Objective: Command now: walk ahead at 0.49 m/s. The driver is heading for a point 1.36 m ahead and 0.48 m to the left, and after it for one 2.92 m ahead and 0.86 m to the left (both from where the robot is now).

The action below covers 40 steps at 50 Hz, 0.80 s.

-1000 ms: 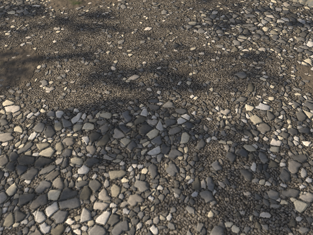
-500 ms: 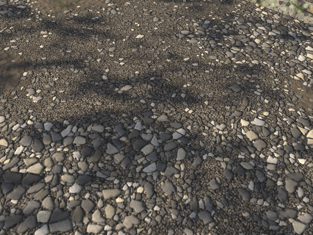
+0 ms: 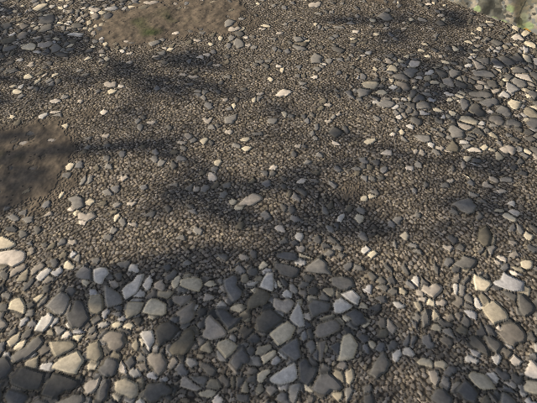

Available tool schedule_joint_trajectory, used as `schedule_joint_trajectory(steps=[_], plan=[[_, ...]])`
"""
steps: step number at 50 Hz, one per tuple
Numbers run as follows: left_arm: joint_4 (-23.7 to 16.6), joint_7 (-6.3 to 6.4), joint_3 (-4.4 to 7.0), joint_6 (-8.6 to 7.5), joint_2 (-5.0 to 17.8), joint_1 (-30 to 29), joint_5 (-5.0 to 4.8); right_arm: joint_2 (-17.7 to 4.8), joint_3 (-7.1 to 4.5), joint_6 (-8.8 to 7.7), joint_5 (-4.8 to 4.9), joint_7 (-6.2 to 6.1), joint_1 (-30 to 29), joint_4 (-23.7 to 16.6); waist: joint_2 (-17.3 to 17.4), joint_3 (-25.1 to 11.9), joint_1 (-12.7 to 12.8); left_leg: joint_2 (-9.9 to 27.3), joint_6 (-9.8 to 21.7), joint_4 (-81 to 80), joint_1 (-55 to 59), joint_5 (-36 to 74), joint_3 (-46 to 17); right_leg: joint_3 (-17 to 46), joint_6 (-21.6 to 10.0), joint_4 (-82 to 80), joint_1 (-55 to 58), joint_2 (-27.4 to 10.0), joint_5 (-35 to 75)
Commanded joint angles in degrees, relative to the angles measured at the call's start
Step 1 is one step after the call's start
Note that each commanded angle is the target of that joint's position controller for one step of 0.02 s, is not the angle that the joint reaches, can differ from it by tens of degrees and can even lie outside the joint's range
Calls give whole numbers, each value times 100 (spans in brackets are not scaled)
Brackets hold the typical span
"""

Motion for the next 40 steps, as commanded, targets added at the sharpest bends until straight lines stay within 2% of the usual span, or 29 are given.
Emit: schedule_joint_trajectory(steps=[1,5,7,10,12,13,14,15,16,17,18,19,20,22,25,27,31,35,38,39,40], plan=[[-336,122,128,-110,814,-306,0,-274,-63,23,-76,-9,102,-297,-482,241,-249,237,-160,-882,-190,935,-79,1174,-1039,-1222,-526,-1602,423],[-228,193,150,-56,956,188,-84,-142,20,-33,-38,91,-823,-533,-456,254,76,-88,-187,-2419,159,1969,233,750,-785,-1136,-262,-1420,599],[-120,197,163,-16,992,467,-132,-171,42,-37,4,150,-1155,-654,-466,293,195,-155,-167,-2769,118,1957,216,787,-761,-990,143,-1565,528],[-19,213,201,87,1042,645,-153,-324,22,-69,24,250,-1377,-835,-502,296,146,-216,28,-3133,29,1435,131,911,-641,-607,852,-1899,695],[-47,223,231,163,1124,523,-140,-513,-52,-100,32,287,-1015,-796,-630,76,-145,-384,192,-3287,627,1022,262,895,-503,-100,1064,-1960,1560],[-81,220,211,203,1079,410,-122,-694,-161,-107,22,279,-360,-610,-600,-306,-513,-569,329,-3405,1509,966,426,687,-375,719,983,-1737,2437],[-152,222,127,222,869,447,-53,-1035,-316,-105,0,234,681,-312,-395,-1033,-897,-383,557,-3270,3000,1049,228,423,-196,2058,382,-1398,2384],[-288,194,-45,151,306,977,-2,-1620,-452,-75,-134,208,1424,-161,808,-1890,-793,1030,1311,-3467,5154,418,-2042,33,198,4312,-1717,-591,471],[-220,167,-99,9,223,1055,-66,-1383,-376,-58,-86,248,1569,-121,1433,-2315,-801,1550,1726,-4444,5696,-253,-3985,686,268,5443,-2828,-110,-2461],[-298,133,50,-92,809,655,-224,-989,-240,-82,-53,260,1161,-180,940,-1614,-763,1388,1468,-4515,5180,-528,-3429,1044,145,5980,-3401,-483,-2303],[-407,130,64,-145,894,245,-285,-777,-174,-91,-68,250,683,-318,588,-1029,-645,1176,1275,-4578,4410,-174,-2570,902,50,5908,-3470,-799,-1797],[-429,166,79,-143,837,35,-226,-646,-131,-102,-112,264,281,-375,216,-627,-474,947,1176,-4766,3623,341,-1958,794,54,5528,-3259,-1047,-1312],[-409,198,125,-78,811,14,-154,-473,-79,-129,-150,279,64,-403,205,-432,-300,725,1073,-4946,3104,756,-1515,821,63,5154,-2932,-1236,-1002],[-353,200,105,72,545,179,-113,-442,-71,-157,-158,297,73,-331,248,-354,-128,578,1111,-5233,2654,1182,-1116,782,136,4836,-2515,-1309,-722],[-502,222,121,156,509,-192,-60,-640,-124,-174,-136,219,370,-170,79,-124,-127,541,1212,-5459,2677,1693,-730,737,290,4131,-2940,-1340,-147],[-646,211,128,146,488,-596,-25,-664,-127,-134,-120,150,559,-84,48,-25,-216,489,1164,-5528,2823,1769,-535,713,378,3462,-3191,-1323,426],[-864,139,68,88,345,-1372,-59,-721,-130,-88,-69,72,874,62,95,166,-444,298,996,-5638,2862,1531,-123,482,404,2150,-2927,-1104,1370],[-1103,42,30,41,364,-2012,-99,-732,-154,-1,-24,55,1315,304,61,380,-635,524,994,-5431,3469,1609,-169,464,323,1549,-3024,-980,1232],[-1230,-41,72,-51,526,-2056,-112,-813,-206,95,17,11,1318,356,130,342,-461,740,916,-4989,3902,2059,-430,558,190,1184,-2825,-885,704],[-1196,-48,111,-80,624,-1872,-116,-873,-232,120,23,2,1240,333,202,222,-337,755,874,-4786,3918,2413,-496,501,150,1131,-2453,-794,520],[-1097,-36,185,-107,760,-1458,-114,-919,-244,144,25,1,1091,286,272,-27,-75,658,798,-4340,3826,3179,-459,363,73,1030,-1748,-630,418]])
Keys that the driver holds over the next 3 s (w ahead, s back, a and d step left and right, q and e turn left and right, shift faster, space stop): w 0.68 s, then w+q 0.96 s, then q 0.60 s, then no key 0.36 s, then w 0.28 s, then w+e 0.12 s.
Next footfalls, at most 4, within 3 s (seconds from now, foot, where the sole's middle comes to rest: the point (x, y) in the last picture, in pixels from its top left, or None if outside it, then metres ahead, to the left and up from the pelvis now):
0.28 left None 0.34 0.16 -0.78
0.84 right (320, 347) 0.65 -0.08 -0.78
1.38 left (212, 271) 0.88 0.23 -0.78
1.86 right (234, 189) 1.20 0.19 -0.78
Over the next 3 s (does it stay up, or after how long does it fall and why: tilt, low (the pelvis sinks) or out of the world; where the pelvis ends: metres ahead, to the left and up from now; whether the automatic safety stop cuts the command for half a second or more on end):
stays up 1.05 0.33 -0.01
